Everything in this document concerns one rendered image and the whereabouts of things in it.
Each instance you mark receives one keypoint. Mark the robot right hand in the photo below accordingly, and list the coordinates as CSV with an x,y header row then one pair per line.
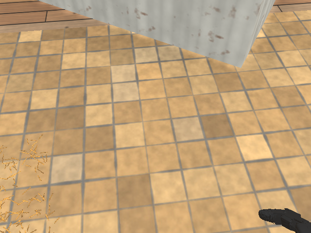
x,y
287,218

